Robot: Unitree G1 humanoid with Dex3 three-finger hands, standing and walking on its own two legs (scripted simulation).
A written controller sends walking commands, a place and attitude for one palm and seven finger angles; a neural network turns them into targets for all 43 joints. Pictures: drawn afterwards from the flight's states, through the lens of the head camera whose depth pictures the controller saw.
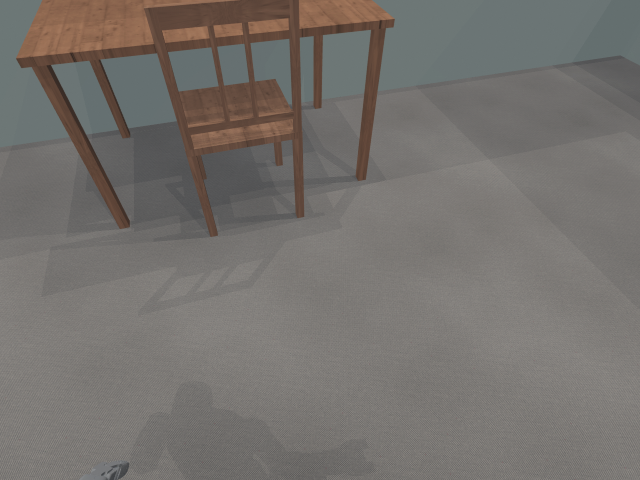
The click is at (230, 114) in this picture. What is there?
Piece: chair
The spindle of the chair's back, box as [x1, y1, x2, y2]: [207, 26, 229, 121]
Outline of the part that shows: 207,26 225,120 228,121 229,116 213,27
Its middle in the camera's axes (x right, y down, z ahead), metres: -0.32 -0.50 +1.19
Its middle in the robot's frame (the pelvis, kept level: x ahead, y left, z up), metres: +1.21 +0.37 -0.09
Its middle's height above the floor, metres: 0.68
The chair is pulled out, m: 0.00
